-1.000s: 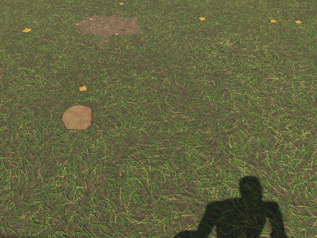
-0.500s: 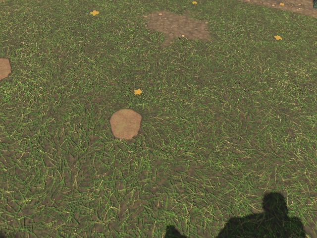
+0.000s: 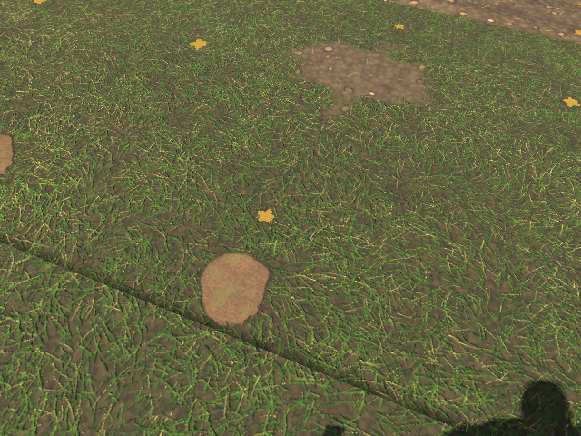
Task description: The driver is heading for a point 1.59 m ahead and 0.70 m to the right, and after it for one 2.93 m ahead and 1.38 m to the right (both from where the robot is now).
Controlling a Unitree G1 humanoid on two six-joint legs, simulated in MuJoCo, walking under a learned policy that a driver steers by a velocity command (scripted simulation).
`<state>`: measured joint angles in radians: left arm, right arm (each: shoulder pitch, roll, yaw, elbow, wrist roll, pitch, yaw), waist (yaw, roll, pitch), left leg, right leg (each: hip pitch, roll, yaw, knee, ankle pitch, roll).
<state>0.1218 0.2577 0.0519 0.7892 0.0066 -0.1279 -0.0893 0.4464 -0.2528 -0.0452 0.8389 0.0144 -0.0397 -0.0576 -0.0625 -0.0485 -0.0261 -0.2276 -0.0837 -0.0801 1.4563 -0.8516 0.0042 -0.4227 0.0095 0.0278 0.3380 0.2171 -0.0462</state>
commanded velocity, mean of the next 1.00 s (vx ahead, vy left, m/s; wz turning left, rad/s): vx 0.04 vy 0.00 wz -0.48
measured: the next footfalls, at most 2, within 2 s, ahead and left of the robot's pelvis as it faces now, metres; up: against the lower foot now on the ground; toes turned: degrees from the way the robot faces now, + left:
left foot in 0.52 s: +0.24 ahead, +0.09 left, +0.00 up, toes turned -27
right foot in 0.94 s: +0.10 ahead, -0.14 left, +0.00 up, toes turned -32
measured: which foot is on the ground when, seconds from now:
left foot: up 0.00-0.50, down 0.52-0.94, up 0.96-1.00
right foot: down 0.00-0.52, up 0.54-0.92, down 0.94-1.00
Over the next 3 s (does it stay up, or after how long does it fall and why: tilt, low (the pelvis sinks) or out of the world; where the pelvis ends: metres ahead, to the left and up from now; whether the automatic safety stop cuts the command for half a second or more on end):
stays up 0.64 -0.30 -0.12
